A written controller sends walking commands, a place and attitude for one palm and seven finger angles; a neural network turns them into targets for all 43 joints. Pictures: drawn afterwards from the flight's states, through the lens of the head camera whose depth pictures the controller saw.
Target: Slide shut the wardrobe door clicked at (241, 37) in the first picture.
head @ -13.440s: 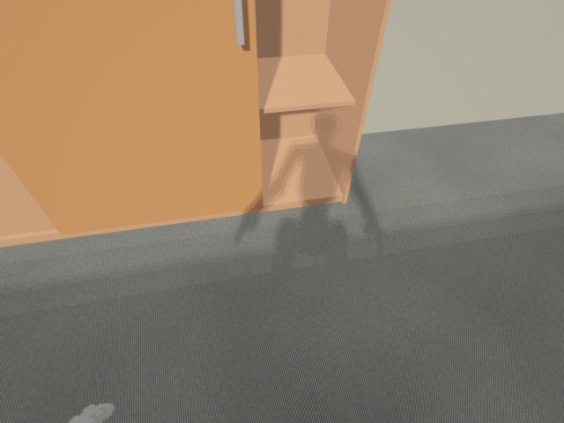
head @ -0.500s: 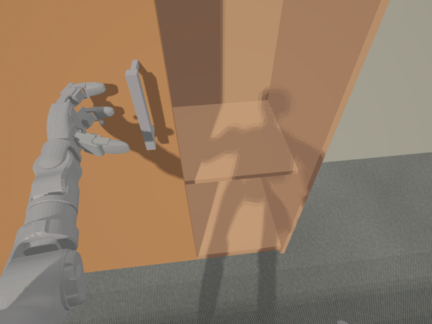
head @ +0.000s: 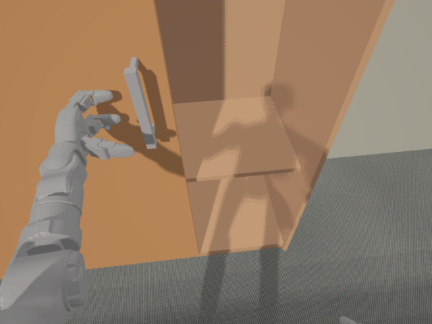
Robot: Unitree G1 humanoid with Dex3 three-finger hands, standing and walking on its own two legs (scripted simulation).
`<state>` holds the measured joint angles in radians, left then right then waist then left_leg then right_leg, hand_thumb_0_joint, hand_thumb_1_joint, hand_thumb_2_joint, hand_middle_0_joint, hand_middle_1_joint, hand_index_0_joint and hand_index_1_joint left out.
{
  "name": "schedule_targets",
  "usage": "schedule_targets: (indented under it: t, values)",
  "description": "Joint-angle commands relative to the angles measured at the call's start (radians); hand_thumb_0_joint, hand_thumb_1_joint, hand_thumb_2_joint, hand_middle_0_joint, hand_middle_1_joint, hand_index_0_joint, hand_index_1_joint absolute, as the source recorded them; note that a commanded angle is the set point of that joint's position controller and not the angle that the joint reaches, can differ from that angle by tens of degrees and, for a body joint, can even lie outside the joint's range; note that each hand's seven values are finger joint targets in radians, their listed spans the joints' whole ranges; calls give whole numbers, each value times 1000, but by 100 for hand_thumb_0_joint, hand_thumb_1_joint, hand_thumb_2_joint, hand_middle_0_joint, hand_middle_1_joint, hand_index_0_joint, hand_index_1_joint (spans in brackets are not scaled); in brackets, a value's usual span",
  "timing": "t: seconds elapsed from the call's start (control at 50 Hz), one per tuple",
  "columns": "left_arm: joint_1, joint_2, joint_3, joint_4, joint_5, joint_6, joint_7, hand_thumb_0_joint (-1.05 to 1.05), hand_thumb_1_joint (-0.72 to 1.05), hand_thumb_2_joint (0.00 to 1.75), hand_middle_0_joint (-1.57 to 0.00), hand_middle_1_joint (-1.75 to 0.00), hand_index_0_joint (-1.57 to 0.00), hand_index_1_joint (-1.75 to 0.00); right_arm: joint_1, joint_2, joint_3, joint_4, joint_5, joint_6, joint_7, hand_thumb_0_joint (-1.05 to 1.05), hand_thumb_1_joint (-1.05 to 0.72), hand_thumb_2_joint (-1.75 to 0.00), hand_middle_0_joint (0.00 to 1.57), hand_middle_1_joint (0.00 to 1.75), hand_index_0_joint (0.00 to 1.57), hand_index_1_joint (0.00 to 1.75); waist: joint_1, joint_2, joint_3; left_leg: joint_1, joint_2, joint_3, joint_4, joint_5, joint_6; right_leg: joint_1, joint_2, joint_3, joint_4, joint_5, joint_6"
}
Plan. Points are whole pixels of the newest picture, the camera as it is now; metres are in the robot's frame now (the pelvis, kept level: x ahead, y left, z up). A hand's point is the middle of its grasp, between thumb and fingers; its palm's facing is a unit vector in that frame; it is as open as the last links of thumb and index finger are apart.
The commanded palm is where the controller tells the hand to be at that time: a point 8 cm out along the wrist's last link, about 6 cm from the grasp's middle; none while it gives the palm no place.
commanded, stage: move the hooked fingers beside the handle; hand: left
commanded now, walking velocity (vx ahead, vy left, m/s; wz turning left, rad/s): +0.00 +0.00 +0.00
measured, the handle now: (143, 106) +0.50 +0.15 +0.16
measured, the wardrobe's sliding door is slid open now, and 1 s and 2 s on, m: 0.40 0.40 0.40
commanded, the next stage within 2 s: feel for the door with the fingertips in 0.20 s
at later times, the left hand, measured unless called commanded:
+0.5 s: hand (120, 126) +0.43 +0.18 +0.17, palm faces +0.11 -0.99 +0.00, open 14.0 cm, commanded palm +0.40 +0.23 +0.16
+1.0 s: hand (125, 120) +0.45 +0.18 +0.16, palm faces +0.14 -0.99 -0.01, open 13.8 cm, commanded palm +0.43 +0.22 +0.16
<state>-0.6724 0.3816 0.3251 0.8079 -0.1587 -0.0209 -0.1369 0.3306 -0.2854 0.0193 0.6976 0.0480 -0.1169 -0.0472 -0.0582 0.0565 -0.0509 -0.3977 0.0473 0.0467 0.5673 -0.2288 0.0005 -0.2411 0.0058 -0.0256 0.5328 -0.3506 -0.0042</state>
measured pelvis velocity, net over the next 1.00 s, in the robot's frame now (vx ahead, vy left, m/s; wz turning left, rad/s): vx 0.00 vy -0.01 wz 0.01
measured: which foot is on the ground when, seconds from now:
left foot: down 0.00-1.00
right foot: down 0.00-1.00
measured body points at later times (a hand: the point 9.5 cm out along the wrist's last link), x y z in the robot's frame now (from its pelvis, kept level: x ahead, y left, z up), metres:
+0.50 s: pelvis +0.00 -0.01 +0.00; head +0.01 -0.03 +0.45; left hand +0.41 +0.23 +0.17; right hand +0.10 -0.27 -0.12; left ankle +0.04 +0.12 -0.73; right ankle -0.05 -0.12 -0.73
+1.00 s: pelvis +0.00 -0.01 +0.00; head +0.02 -0.02 +0.45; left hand +0.44 +0.23 +0.16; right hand +0.08 -0.27 -0.12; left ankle +0.04 +0.12 -0.73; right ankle -0.05 -0.12 -0.73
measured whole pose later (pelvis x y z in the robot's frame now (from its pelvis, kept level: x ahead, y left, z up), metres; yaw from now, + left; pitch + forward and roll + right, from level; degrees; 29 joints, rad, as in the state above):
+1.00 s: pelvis +0.00 -0.01 +0.00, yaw +0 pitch +4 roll -1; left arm -0.75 0.35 0.31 0.86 -0.14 -0.05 -0.07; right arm 0.33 -0.28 0.01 0.73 0.04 -0.09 -0.05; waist -0.07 0.05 -0.04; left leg -0.41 0.05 0.04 0.57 -0.23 -0.01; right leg -0.26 0.01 -0.03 0.55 -0.36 -0.01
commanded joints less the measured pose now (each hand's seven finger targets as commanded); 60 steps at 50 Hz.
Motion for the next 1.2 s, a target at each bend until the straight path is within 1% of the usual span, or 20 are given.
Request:
schedule_targets:
  t: [0.0,0.12,0.14,0.18,0.28,0.4,0.44,0.52,0.54,0.58,0.74,0.76,0.84,0.88,0.94,0.96,0.98,1.04,1.12,1.18]
  values:
    - [-452,215,46,-381,-29,-121,5,0,-50,30,-30,-120,-30,-120,-17,-125,-53,-126,-3,-44,-10,0,-90,-90,20,30,20,30,11,-7,-362,366,-25,-42,-20,286,40,-37,23,3,-58,431,-15]
    - [-445,207,30,-303,-8,-82,27,0,-50,30,-30,-120,-30,-120,-37,-119,-41,-101,0,-36,-18,0,-90,-90,20,30,20,30,-3,-32,-211,293,-29,-38,-41,185,43,-86,21,1,-84,347,-11]
    - [-454,243,38,-284,-17,-68,27,0,-50,30,-30,-120,-30,-120,-43,-132,-39,-101,3,-39,-15,0,-90,-90,20,30,20,30,15,-36,-202,274,-36,-38,-40,186,45,-76,17,2,-90,352,-15]
    - [-434,205,22,-281,-2,-53,19,0,-50,30,-30,-120,-30,-120,-42,-120,-37,-107,2,-29,-20,0,-90,-90,20,30,20,30,7,6,-228,291,-35,-31,-39,192,42,-68,15,5,-80,362,-15]
    - [-450,217,33,-254,-20,-57,2,0,-50,30,-30,-120,-30,-120,-33,-123,-39,-111,2,-24,-22,0,-90,-90,20,30,20,30,-1,-66,-256,274,-35,-31,-33,192,44,-47,16,7,-78,385,-9]
    - [-455,135,-14,-336,-27,-95,17,0,-50,30,-30,-120,-30,-120,-31,-112,-45,-112,-1,-39,-9,0,-90,-90,20,30,20,30,0,-9,-310,347,-35,-40,-17,257,42,-60,21,3,-68,421,-13]
    - [-459,162,-12,-282,-33,-77,32,0,-50,30,-30,-120,-30,-120,-35,-126,-45,-101,3,-39,-4,0,-90,-90,20,30,20,30,7,-61,-252,291,-41,-40,-21,234,43,-64,19,-1,-76,412,-12]
    - [-458,162,8,-278,-10,-63,59,0,-50,30,-30,-120,-30,-120,-45,-113,-42,-105,0,-25,-8,0,-90,-90,20,30,20,30,5,-54,-226,252,-40,-29,-34,171,44,-63,15,8,-79,366,-7]
    - [-472,178,14,-285,-9,-64,67,0,-50,30,-30,-120,-30,-120,-44,-119,-42,-104,-3,-26,-6,0,-90,-90,20,30,20,30,12,-70,-235,250,-43,-31,-30,179,46,-52,15,8,-79,373,-9]
    - [-500,152,-6,-329,6,-78,79,0,-50,30,-30,-120,-30,-120,-45,-106,-42,-109,-5,-25,-5,0,-90,-90,20,30,20,30,5,-2,-276,288,-41,-31,-28,194,42,-54,15,11,-70,377,-11]
    - [-470,207,41,-252,9,-82,92,0,-50,30,-30,-120,-30,-120,-32,-116,-45,-91,-8,-19,-8,0,-90,-90,20,30,20,30,14,-74,-275,254,-43,-22,-26,202,45,-26,17,15,-71,413,-7]
    - [-484,174,19,-237,15,-76,89,0,-50,30,-30,-120,-30,-120,-32,-108,-41,-92,-8,-15,-8,0,-90,-90,20,30,20,30,1,-41,-254,250,-41,-17,-29,186,45,-42,15,18,-72,402,-5]
    - [-537,185,13,-157,13,-69,76,0,-50,30,-30,-120,-30,-120,-15,-119,-43,-83,-5,-9,-11,0,-90,-90,20,30,20,30,-15,-88,-221,222,-41,-20,-24,153,48,-72,17,17,-82,366,-4]
    - [-593,182,6,-167,14,-85,67,0,-50,30,-30,-120,-30,-120,-3,-117,-45,-81,-6,-8,-14,0,-90,-90,20,30,20,30,-28,-59,-248,242,-40,-21,-20,169,48,-75,18,19,-73,381,-5]
    - [-599,202,17,-199,9,-118,59,0,-50,30,-30,-120,-30,-120,13,-121,-50,-81,-8,-16,-7,0,-90,-90,20,30,20,30,-13,-18,-340,298,-39,-33,-4,237,42,-59,22,15,-55,421,-13]
    - [-625,175,0,-216,11,-130,58,0,-50,30,-30,-120,-30,-120,19,-115,-51,-78,-9,-18,-6,0,-90,-90,20,30,20,30,-30,-6,-350,321,-37,-35,-1,248,42,-70,23,13,-51,427,-11]
    - [-628,145,-20,-213,11,-135,56,0,-50,30,-30,-120,-30,-120,22,-113,-54,-76,-10,-21,-4,0,-90,-90,20,30,20,30,-34,-6,-345,333,-35,-37,3,256,41,-87,26,9,-51,425,-10]
    - [-627,207,26,-159,9,-139,65,0,-50,30,-30,-120,-30,-120,34,-128,-55,-59,-10,-19,-3,0,-90,-90,20,30,20,30,-30,-68,-311,286,-36,-39,5,238,46,-84,27,9,-55,420,-8]
    - [-678,177,1,-169,17,-149,65,0,-50,30,-30,-120,-30,-120,31,-121,-53,-58,-10,-23,-1,0,-90,-90,20,30,20,30,-43,4,-306,305,-37,-37,5,229,42,-112,25,9,-52,401,-10]
    - [-631,174,8,-159,20,-149,73,0,-50,30,-30,-120,-30,-120,35,-122,-54,-60,-11,-25,5,0,-90,-90,20,30,20,30,-29,5,-308,307,-34,-46,4,224,39,-119,28,1,-49,376,-15]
